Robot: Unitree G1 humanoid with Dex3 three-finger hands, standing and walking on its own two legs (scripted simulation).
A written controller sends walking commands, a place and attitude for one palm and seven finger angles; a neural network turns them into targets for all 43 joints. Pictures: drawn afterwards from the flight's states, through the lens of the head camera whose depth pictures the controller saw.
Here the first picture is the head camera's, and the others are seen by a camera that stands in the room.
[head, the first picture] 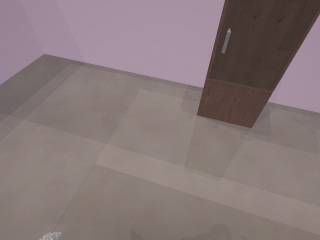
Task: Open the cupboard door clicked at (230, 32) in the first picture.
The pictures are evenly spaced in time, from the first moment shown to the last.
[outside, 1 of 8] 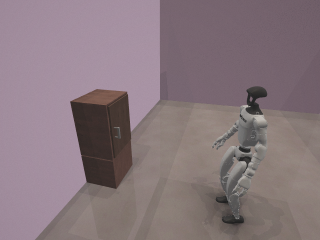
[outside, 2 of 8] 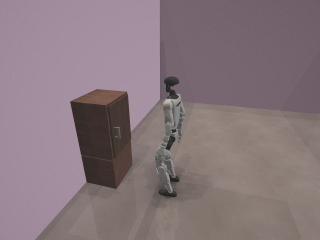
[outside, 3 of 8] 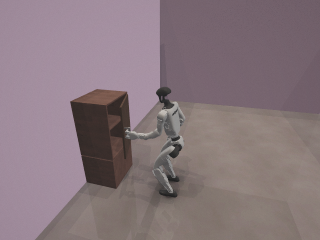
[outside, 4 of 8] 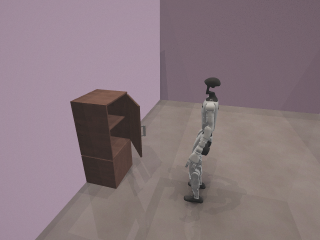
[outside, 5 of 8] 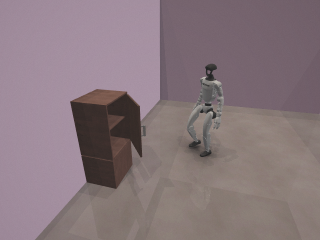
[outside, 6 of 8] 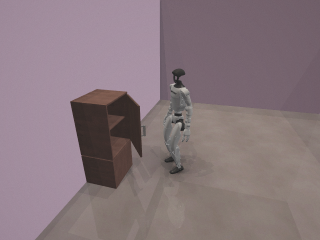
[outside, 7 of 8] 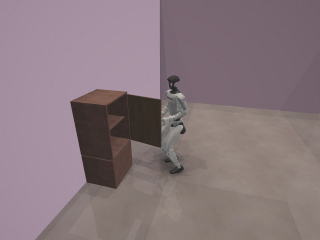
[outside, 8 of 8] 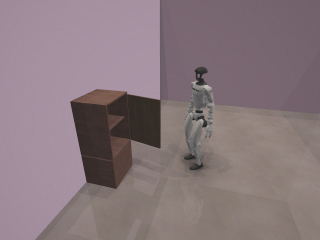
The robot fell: no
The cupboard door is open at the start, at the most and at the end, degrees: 0 80 77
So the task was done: yes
